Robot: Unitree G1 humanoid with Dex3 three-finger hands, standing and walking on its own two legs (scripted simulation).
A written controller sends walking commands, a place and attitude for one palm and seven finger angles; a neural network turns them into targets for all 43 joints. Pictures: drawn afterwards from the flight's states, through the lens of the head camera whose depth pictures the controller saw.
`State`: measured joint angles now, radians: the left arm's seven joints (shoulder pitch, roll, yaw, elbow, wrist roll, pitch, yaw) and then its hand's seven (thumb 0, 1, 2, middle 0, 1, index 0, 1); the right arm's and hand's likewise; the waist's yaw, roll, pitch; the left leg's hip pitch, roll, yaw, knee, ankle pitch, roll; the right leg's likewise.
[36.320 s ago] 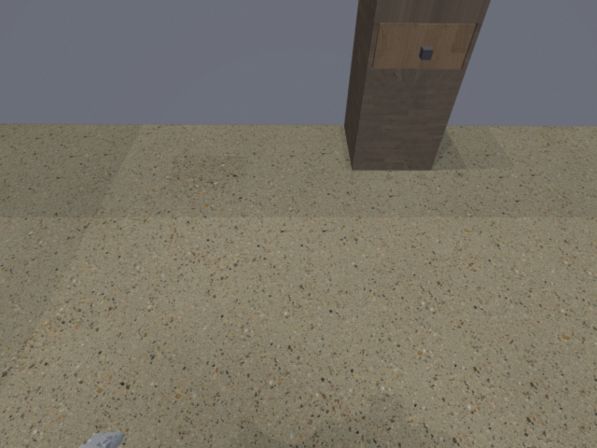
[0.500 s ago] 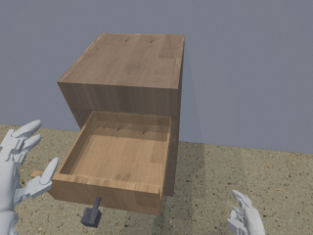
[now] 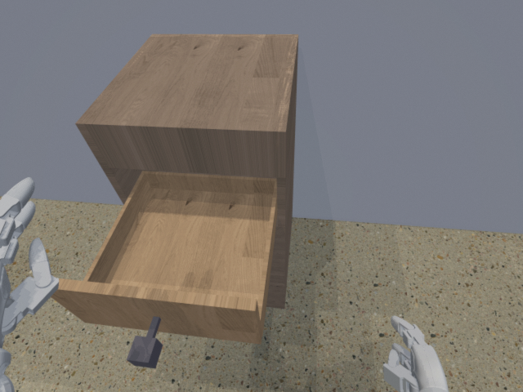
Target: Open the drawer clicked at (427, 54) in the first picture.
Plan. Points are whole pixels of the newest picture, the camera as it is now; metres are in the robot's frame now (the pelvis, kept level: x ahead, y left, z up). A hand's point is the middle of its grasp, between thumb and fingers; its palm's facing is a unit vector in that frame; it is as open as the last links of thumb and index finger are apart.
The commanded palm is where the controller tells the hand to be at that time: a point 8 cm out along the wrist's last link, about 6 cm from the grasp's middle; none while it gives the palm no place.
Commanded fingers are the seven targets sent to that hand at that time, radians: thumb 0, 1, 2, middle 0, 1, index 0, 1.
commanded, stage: step back with the hand held close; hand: left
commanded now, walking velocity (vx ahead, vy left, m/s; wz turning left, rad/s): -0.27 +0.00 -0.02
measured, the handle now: (149, 340) +0.22 +0.24 -0.12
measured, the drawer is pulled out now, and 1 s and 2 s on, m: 0.30 0.30 0.30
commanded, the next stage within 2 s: stop stepping back and stand still in 1.32 s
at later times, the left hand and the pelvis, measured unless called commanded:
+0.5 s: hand (11, 323) +0.16 +0.27 +0.16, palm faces +0.33 -0.81 -0.48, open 7.4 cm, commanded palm +0.10 +0.31 +0.17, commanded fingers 0.00 0.90 0.90 -0.20 -0.30 -0.20 -0.30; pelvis -0.04 +0.03 -0.01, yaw -1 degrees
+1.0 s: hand out of the picture +0.12 +0.26 +0.16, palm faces +0.30 -0.82 -0.48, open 7.4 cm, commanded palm +0.05 +0.30 +0.17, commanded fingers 0.00 0.90 0.90 -0.20 -0.30 -0.20 -0.30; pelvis -0.09 +0.02 -0.01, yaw -3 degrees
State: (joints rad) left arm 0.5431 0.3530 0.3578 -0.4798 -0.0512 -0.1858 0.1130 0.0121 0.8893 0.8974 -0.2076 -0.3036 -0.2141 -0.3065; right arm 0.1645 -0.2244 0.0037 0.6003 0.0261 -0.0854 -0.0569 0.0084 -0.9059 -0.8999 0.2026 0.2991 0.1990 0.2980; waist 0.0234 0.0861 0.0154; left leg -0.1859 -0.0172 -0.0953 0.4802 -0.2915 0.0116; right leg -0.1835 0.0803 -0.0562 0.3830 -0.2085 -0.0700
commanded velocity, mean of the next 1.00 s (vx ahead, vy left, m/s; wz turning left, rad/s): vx -0.32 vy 0.00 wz -0.03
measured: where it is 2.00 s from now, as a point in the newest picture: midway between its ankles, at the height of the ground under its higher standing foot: outside the picture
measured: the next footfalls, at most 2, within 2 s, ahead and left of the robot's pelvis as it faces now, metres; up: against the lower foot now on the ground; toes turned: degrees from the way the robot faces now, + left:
right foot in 1.06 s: -0.17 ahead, -0.11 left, +0.00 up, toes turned -5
left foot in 1.38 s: -0.15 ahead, +0.09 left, +0.00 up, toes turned +0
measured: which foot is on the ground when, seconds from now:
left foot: down 0.00-1.00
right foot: down 0.00-0.80, up 0.82-1.00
